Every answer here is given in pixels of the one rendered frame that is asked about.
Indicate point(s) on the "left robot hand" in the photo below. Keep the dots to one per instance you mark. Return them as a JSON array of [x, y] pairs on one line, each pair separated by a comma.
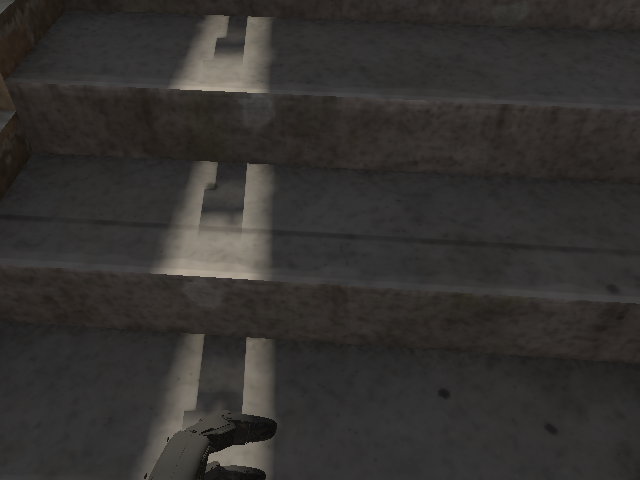
[[186, 454]]

